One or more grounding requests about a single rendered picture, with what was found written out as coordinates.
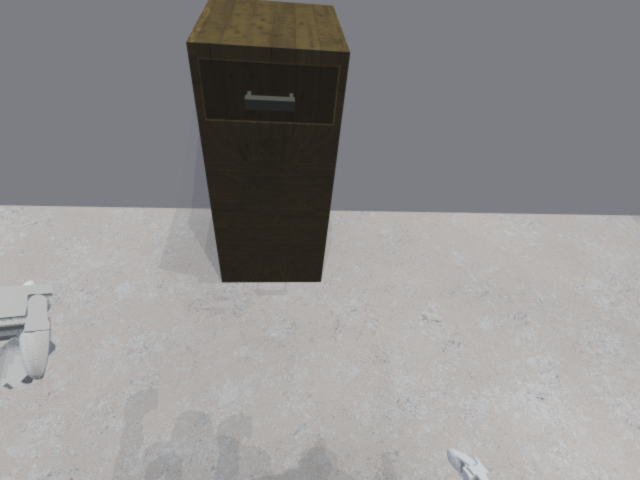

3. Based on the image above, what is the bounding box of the left robot hand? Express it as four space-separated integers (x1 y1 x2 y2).
0 280 55 390

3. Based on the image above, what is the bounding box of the drawer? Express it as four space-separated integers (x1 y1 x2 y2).
199 57 339 124

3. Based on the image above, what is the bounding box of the right robot hand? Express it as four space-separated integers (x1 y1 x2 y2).
447 448 489 480

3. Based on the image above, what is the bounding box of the handle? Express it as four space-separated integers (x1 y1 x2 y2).
244 91 295 112

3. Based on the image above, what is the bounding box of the cabinet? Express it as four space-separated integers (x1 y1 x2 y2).
186 0 350 282

